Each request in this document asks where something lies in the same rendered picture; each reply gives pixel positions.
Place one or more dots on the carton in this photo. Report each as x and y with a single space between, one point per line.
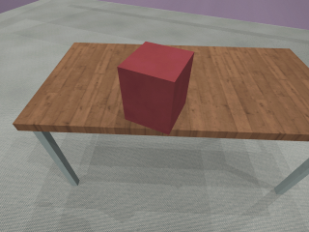
154 82

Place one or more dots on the table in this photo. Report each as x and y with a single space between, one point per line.
258 93

